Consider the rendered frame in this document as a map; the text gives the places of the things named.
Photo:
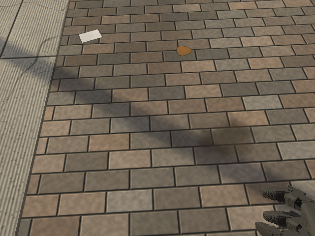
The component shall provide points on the robot right hand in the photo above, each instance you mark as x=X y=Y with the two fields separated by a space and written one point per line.
x=302 y=224

